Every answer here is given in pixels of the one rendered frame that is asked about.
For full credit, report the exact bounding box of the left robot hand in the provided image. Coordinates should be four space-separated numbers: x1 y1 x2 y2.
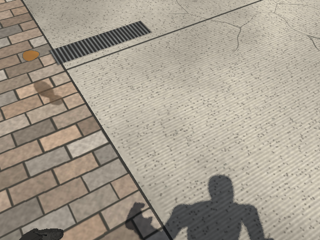
19 228 64 240

